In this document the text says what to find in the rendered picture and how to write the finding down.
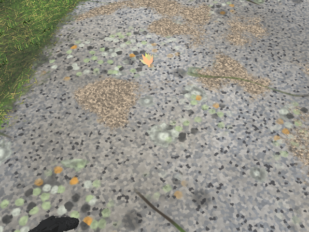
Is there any left robot hand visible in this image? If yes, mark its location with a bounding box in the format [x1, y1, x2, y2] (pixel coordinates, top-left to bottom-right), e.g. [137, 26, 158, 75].
[28, 216, 79, 232]

